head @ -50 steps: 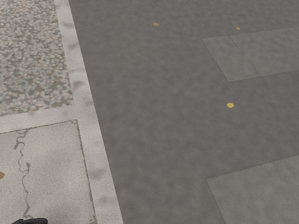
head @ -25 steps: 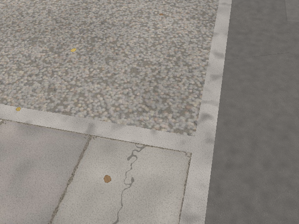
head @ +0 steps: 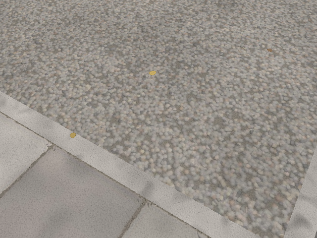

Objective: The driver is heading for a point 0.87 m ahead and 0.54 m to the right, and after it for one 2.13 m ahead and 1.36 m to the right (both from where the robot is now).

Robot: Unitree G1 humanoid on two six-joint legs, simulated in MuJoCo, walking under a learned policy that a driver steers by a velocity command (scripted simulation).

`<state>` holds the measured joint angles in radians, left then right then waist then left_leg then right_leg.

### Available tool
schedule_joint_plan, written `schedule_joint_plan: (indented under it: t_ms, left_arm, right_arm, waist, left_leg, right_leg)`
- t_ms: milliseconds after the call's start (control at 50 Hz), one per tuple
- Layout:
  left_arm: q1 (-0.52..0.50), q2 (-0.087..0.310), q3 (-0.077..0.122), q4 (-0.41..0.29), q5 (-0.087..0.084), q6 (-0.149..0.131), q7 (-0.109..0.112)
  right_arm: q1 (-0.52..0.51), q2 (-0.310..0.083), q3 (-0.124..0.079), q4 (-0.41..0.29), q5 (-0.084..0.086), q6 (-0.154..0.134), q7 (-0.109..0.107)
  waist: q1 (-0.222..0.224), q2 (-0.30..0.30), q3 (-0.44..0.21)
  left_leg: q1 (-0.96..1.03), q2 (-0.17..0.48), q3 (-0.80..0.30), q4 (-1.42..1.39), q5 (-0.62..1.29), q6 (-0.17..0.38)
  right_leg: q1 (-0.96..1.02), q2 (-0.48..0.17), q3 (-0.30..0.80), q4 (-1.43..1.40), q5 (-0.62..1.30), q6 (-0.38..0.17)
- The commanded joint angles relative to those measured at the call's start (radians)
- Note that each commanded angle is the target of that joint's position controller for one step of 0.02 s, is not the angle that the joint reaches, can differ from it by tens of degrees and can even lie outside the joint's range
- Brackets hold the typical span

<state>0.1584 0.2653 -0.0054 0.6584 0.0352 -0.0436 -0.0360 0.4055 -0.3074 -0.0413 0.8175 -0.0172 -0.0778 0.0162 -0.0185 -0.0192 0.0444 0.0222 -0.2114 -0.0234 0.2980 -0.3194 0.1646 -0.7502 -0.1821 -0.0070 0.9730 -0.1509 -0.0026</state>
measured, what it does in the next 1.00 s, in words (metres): walks ahead, turning right: right foot, then left foot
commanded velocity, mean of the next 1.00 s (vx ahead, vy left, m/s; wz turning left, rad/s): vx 1.00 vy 0.00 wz -0.77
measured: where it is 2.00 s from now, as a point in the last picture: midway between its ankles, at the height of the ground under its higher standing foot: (269, 91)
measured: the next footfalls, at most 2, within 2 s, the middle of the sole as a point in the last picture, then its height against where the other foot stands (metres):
right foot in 0.18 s outside the picture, level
left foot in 0.60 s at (163, 157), level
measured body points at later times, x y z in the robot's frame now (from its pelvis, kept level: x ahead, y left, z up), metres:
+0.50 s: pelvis +0.50 -0.06 +0.01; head +0.53 -0.07 +0.46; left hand +0.54 +0.23 -0.11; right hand +0.70 -0.32 -0.04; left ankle +0.76 +0.06 -0.67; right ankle +0.36 -0.08 -0.73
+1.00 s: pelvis +0.94 -0.23 -0.02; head +0.96 -0.25 +0.42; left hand +1.30 -0.30 -0.06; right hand +0.68 -0.35 -0.15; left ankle +0.83 +0.02 -0.71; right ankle +1.03 -0.38 -0.71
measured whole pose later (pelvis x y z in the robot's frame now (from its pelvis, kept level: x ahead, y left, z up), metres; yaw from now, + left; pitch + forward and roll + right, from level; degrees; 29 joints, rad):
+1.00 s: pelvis +0.94 -0.23 -0.02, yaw -49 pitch +2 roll +2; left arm -0.09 0.32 0.01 0.57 0.03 -0.01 -0.09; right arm 0.54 -0.28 -0.03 0.91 -0.03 -0.09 -0.02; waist -0.08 -0.05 0.04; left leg 0.25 0.01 0.30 0.33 -0.46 -0.07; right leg -0.70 0.02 -0.16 0.76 -0.09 -0.17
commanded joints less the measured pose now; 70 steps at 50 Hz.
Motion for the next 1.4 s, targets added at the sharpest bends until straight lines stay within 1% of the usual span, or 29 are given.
schedule_joint_plan:
  t_ms: [20, 120, 180, 200, 220, 240, 280, 340, 420, 500, 560, 600, 620, 640, 680, 760, 900, 980, 1020, 1040, 1060, 1080, 1120, 1160, 1220, 1300, 1320, 1360, 1400]
  left_arm:
    - [-0.09, 0.054, 0.006, -0.054, -0.026, -0.009, -0.02]
    - [-0.026, 0.129, 0.033, 0.007, -0.032, -0.012, -0.023]
    - [0.524, 0.239, 0.092, 0.178, -0.028, 0.007, -0.003]
    - [0.603, 0.259, 0.104, 0.223, -0.029, 0.018, 0.01]
    - [0.425, 0.33, 0.115, 0.187, -0.001, 0.016, 0.016]
    - [0.335, 0.258, 0.116, 0.125, -0.014, 0.021, 0.016]
    - [0.261, 0.17, 0.098, 0.135, -0.023, 0.017, 0.02]
    - [0.247, 0.169, 0.085, 0.15, -0.026, -0.018, 0.025]
    - [0.244, 0.202, 0.107, 0.135, -0.038, -0.041, 0.021]
    - [0.309, 0.23, 0.127, 0.144, -0.049, -0.036, 0.017]
    - [0.288, 0.281, 0.14, 0.135, -0.032, -0.032, 0.029]
    - [0.197, 0.197, 0.116, 0.091, -0.025, -0.052, 0.026]
    - [0.304, 0.04, 0.074, 0.035, -0.073, -0.05, 0.026]
    - [0.265, 0.113, 0.068, 0.03, -0.052, -0.032, 0.031]
    - [0.105, 0.164, 0.081, 0.034, -0.017, -0.01, 0.016]
    - [0.005, 0.075, 0.059, -0.035, 0.0, 0.04, -0.028]
    - [-0.224, 0.076, 0.02, -0.149, -0.004, 0.047, -0.068]
    - [-0.069, 0.132, 0.039, -0.086, -0.003, 0.036, -0.057]
    - [0.338, 0.215, 0.09, 0.044, -0.006, 0.026, -0.024]
    - [0.32, 0.272, 0.13, 0.064, -0.046, 0.04, 0.007]
    - [0.214, 0.402, 0.145, 0.009, -0.004, 0.059, 0.011]
    - [0.268, 0.374, 0.151, -0.024, -0.004, 0.066, 0.028]
    - [0.202, 0.262, 0.126, 0.025, -0.014, 0.042, 0.047]
    - [0.145, 0.222, 0.106, 0.027, -0.013, 0.008, 0.052]
    - [0.116, 0.22, 0.102, 0.032, -0.023, -0.024, 0.04]
    - [0.156, 0.233, 0.123, 0.066, -0.038, -0.008, 0.024]
    - [0.193, 0.165, 0.113, 0.037, -0.124, -0.008, 0.055]
    - [0.212, 0.2, 0.114, 0.075, -0.091, 0.005, 0.078]
    - [0.189, 0.121, 0.09, 0.056, -0.045, 0.014, 0.079]
  right_arm:
    - [-0.01, -0.106, -0.018, -0.035, 0.009, -0.053, 0.005]
    - [0.008, -0.179, -0.028, -0.002, -0.016, -0.053, -0.039]
    - [-0.181, -0.226, -0.047, -0.049, -0.045, -0.006, -0.068]
    - [-0.248, -0.111, -0.018, -0.072, -0.051, -0.02, -0.052]
    - [-0.081, 0.005, 0.017, -0.151, -0.003, -0.039, -0.033]
    - [-0.126, -0.06, 0.033, -0.165, -0.021, -0.061, -0.031]
    - [-0.206, -0.101, 0.036, -0.172, -0.043, -0.07, -0.017]
    - [-0.219, -0.055, 0.061, -0.206, -0.072, -0.002, -0.007]
    - [-0.441, -0.018, 0.088, -0.299, -0.032, 0.003, 0.013]
    - [-0.5, -0.035, 0.079, -0.315, -0.011, -0.005, 0.006]
    - [-0.315, -0.126, 0.036, -0.263, -0.011, -0.021, -0.02]
    - [0.112, -0.24, -0.02, -0.184, -0.033, -0.032, -0.057]
    - [0.079, -0.311, -0.037, -0.184, -0.076, -0.024, -0.055]
    - [-0.002, -0.269, -0.048, -0.184, -0.051, -0.011, -0.049]
    - [-0.096, -0.106, -0.014, -0.173, -0.039, -0.009, -0.038]
    - [-0.005, -0.024, 0.005, -0.059, -0.012, -0.036, -0.026]
    - [-0.033, -0.089, -0.006, -0.011, -0.011, -0.063, -0.021]
    - [0.025, -0.203, -0.034, -0.011, -0.014, -0.03, -0.05]
    - [-0.072, -0.229, -0.043, -0.055, -0.023, 0.0, -0.051]
    - [-0.101, -0.165, -0.038, -0.064, -0.027, 0.003, -0.031]
    - [0.007, -0.091, -0.011, -0.18, -0.022, -0.015, -0.028]
    - [-0.088, -0.139, -0.005, -0.223, -0.014, -0.041, -0.027]
    - [-0.162, -0.137, 0.004, -0.226, -0.025, -0.051, -0.025]
    - [-0.119, -0.123, 0.011, -0.204, -0.059, -0.005, -0.028]
    - [-0.223, -0.075, 0.024, -0.258, -0.051, 0.026, -0.021]
    - [-0.291, -0.019, 0.045, -0.273, -0.008, 0.017, -0.011]
    - [-0.395, -0.044, 0.016, -0.314, 0.019, -0.028, -0.03]
    - [-0.333, -0.082, -0.011, -0.297, 0.038, -0.048, -0.038]
    - [-0.071, -0.131, -0.033, -0.227, 0.003, -0.059, -0.032]
  waist:
    - [-0.016, 0.012, 0.1]
    - [0.045, 0.109, -0.034]
    - [0.359, 0.109, -0.202]
    - [0.349, -0.078, -0.174]
    - [0.099, -0.354, -0.271]
    - [0.143, -0.113, -0.297]
    - [0.049, 0.145, -0.063]
    - [-0.037, 0.113, 0.062]
    - [0.032, 0.021, 0.098]
    - [0.11, -0.036, 0.012]
    - [0.016, -0.038, -0.148]
    - [-0.191, 0.061, -0.385]
    - [-0.076, 0.366, -0.494]
    - [-0.062, 0.336, -0.43]
    - [-0.068, 0.088, -0.168]
    - [-0.011, 0.131, -0.047]
    - [0.027, 0.051, 0.096]
    - [0.133, 0.121, -0.049]
    - [0.317, 0.101, -0.217]
    - [0.271, -0.105, -0.184]
    - [0.1, -0.22, -0.3]
    - [0.182, -0.065, -0.402]
    - [0.07, 0.098, -0.081]
    - [-0.024, 0.129, 0.008]
    - [-0.047, 0.108, 0.082]
    - [0.018, 0.017, -0.033]
    - [0.07, 0.115, -0.041]
    - [0.018, -0.003, -0.111]
    - [-0.098, -0.069, -0.275]
  left_leg:
    - [-0.237, 0.231, -0.018, -0.245, 0.702, -0.006]
    - [0.101, 0.324, 0.098, -0.096, 1.419, -0.12]
    - [-0.064, 0.318, 0.15, 0.731, 1.502, -0.163]
    - [-0.397, 0.149, 0.134, 1.206, 0.413, -0.148]
    - [-0.863, 0.058, -0.029, 1.504, -0.222, -0.203]
    - [-0.905, 0.124, -0.134, 1.423, -0.093, -0.165]
    - [-0.799, 0.229, -0.116, 1.183, 0.043, -0.136]
    - [-0.672, 0.291, -0.069, 0.968, -0.006, -0.186]
    - [-0.498, 0.293, 0.023, 0.494, 0.289, -0.226]
    - [-0.417, 0.231, 0.031, 0.274, 0.443, -0.203]
    - [-0.191, 0.171, 0.011, 0.199, 0.241, -0.175]
    - [0.27, 0.417, -0.197, 0.231, -0.159, -0.129]
    - [0.464, 0.712, -0.749, 0.047, -0.418, -0.04]
    - [0.386, 0.687, -0.868, -0.032, -0.553, -0.007]
    - [0.128, 0.574, -0.479, -0.018, -0.234, -0.045]
    - [-0.017, 0.496, -0.139, -0.053, 0.224, -0.096]
    - [-0.143, 0.397, 0.253, -0.187, 0.635, -0.15]
    - [-0.015, 0.438, 0.288, 0.17, 1.401, -0.182]
    - [-0.236, 0.456, 0.248, 0.724, 1.249, -0.16]
    - [-0.507, 0.242, 0.25, 1.139, 0.18, -0.176]
    - [-0.841, 0.181, 0.111, 1.455, -0.195, -0.219]
    - [-0.957, 0.199, -0.065, 1.454, -0.127, -0.216]
    - [-0.901, 0.299, -0.079, 1.173, -0.054, -0.204]
    - [-0.736, 0.332, -0.077, 1.036, -0.107, -0.229]
    - [-0.59, 0.339, -0.015, 0.748, -0.041, -0.262]
    - [-0.283, 0.205, 0.05, 0.386, 0.392, -0.215]
    - [-0.213, 0.138, -0.028, 0.239, 0.39, -0.245]
    - [-0.213, 0.144, -0.019, 0.132, 0.51, -0.235]
    - [0.045, 0.254, -0.031, 0.193, 0.773, -0.157]
  right_leg:
    - [0.197, 0.065, -0.106, -0.226, 0.268, -0.055]
    - [0.333, 0.255, -0.168, -0.335, 0.267, -0.124]
    - [0.801, 0.274, -0.093, -0.388, 0.114, -0.221]
    - [0.981, 0.187, 0.043, -0.324, 0.043, -0.261]
    - [1.229, -0.06, 0.659, -0.45, -0.025, -0.487]
    - [1.16, -0.096, 0.857, -0.671, -0.272, -0.488]
    - [0.769, -0.034, 0.689, -0.765, -0.323, -0.381]
    - [0.414, 0.103, 0.471, -0.808, -0.186, -0.339]
    - [0.251, 0.204, 0.336, -0.855, 0.052, -0.284]
    - [0.49, 0.178, 0.361, -0.768, 0.352, -0.211]
    - [0.641, 0.173, 0.372, -0.452, 0.653, -0.147]
    - [0.411, 0.241, 0.289, 0.096, 0.308, -0.129]
    - [0.097, 0.336, 0.172, 0.387, -0.384, -0.102]
    - [-0.035, 0.246, 0.128, 0.469, -0.281, -0.119]
    - [-0.047, 0.159, 0.09, 0.385, -0.132, -0.107]
    - [-0.068, 0.088, 0.072, 0.346, -0.125, -0.088]
    - [0.078, 0.134, -0.122, -0.085, 0.15, -0.118]
    - [0.398, 0.284, -0.208, -0.198, 0.06, -0.191]
    - [0.883, 0.297, -0.084, -0.283, 0.012, -0.266]
    - [1.041, 0.22, 0.078, -0.361, -0.038, -0.29]
    - [1.245, -0.027, 0.592, -0.415, 0.148, -0.48]
    - [1.275, -0.091, 0.821, -0.619, -0.155, -0.544]
    - [0.881, -0.033, 0.713, -0.738, -0.176, -0.439]
    - [0.592, 0.053, 0.553, -0.741, -0.016, -0.401]
    - [0.327, 0.149, 0.405, -0.752, 0.301, -0.365]
    - [0.302, 0.271, 0.289, -0.591, 0.542, -0.205]
    - [0.287, 0.264, 0.417, -0.567, 0.298, -0.171]
    - [0.518, 0.239, 0.395, -0.437, 0.33, -0.132]
    - [0.539, 0.267, 0.277, -0.046, 0.301, -0.032]
Keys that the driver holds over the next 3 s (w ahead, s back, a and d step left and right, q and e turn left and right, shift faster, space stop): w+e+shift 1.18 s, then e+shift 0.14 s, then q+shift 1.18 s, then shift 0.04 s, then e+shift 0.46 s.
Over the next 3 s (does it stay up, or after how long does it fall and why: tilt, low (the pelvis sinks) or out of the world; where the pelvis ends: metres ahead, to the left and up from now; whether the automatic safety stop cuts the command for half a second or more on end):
stays up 1.31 -0.60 0.00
